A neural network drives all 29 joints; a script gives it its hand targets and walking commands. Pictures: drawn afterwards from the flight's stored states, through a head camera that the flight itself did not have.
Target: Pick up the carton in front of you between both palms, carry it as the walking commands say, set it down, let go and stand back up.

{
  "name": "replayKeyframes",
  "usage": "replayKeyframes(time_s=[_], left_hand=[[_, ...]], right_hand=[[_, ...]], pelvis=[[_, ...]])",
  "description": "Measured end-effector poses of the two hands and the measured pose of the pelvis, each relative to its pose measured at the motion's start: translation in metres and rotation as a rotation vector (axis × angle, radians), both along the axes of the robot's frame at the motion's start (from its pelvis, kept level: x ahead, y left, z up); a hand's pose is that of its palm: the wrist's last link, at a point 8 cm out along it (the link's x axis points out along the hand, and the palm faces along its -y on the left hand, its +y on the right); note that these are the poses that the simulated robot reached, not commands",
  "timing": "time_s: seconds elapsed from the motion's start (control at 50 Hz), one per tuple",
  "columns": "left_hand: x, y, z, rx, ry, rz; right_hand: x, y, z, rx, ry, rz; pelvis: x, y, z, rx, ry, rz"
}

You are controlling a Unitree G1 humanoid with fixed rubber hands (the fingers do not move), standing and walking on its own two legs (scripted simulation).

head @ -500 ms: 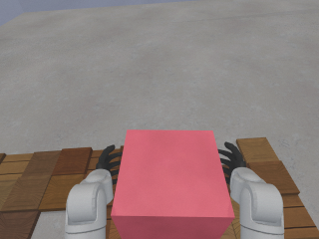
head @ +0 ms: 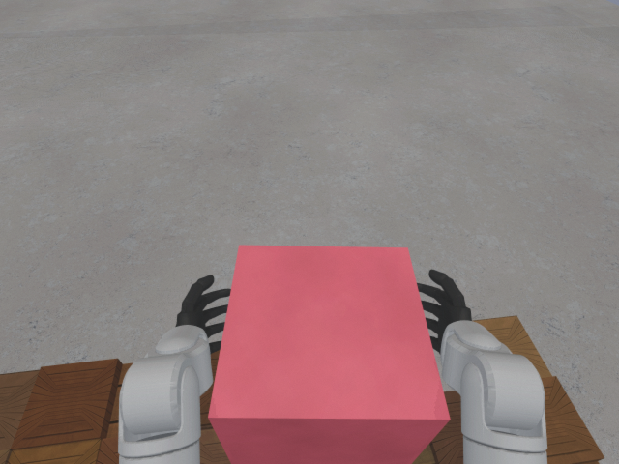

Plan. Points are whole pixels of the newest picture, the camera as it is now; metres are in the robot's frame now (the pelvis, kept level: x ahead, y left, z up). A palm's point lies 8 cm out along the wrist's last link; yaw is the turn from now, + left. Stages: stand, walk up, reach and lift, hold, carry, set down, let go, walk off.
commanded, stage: carry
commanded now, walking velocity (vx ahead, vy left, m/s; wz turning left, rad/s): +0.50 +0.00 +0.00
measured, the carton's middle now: (320, 368) +0.24 +0.00 +0.00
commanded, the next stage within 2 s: none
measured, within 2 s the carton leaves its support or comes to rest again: neither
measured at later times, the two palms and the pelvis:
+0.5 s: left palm (219, 154) +0.58 +0.17 +0.10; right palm (386, 148) +0.61 -0.13 +0.09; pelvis +0.36 +0.00 +0.00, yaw +4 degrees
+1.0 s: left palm (218, 69) +0.98 +0.23 +0.07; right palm (336, 63) +0.99 -0.07 +0.09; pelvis +0.74 +0.07 -0.02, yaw +1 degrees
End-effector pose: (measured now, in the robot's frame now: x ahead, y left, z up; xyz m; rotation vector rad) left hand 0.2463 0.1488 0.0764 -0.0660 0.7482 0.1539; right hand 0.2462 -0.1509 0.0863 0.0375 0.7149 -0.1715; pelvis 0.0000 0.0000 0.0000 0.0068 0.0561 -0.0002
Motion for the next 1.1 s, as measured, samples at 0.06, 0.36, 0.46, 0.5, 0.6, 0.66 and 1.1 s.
replayKeyframes(time_s=[0.06, 0.36, 0.46, 0.5, 0.6, 0.66, 1.1], left_hand=[[0.033, 0.007, 0.002, -0.006, 0.030, -0.014], [0.229, 0.027, 0.036, 0.007, -0.115, 0.051], [0.311, 0.019, 0.022, 0.046, -0.071, 0.070], [0.339, 0.019, 0.019, 0.051, -0.029, 0.080], [0.401, 0.019, 0.020, 0.049, 0.026, 0.094], [0.445, 0.020, 0.025, 0.046, 0.016, 0.086], [0.802, 0.091, -0.005, -0.009, -0.011, 0.012]], right_hand=[[0.030, 0.007, 0.004, -0.007, 0.029, -0.014], [0.243, 0.027, 0.035, 0.006, -0.115, 0.052], [0.333, 0.020, 0.010, 0.041, -0.072, 0.073], [0.364, 0.019, 0.006, 0.046, -0.030, 0.084], [0.432, 0.021, 0.008, 0.041, 0.024, 0.099], [0.473, 0.021, 0.014, 0.037, 0.014, 0.091], [0.805, 0.091, -0.003, -0.006, -0.011, 0.011]], pelvis=[[0.033, 0.009, 0.013, -0.019, 0.006, 0.000], [0.245, 0.014, 0.012, -0.020, -0.009, 0.040], [0.333, 0.004, -0.001, -0.011, -0.049, 0.056], [0.359, 0.001, 0.004, -0.012, -0.045, 0.065], [0.422, -0.001, 0.022, -0.003, -0.025, 0.065], [0.463, 0.002, 0.028, 0.001, -0.011, 0.061], [0.796, 0.086, -0.005, -0.029, 0.017, 0.011]])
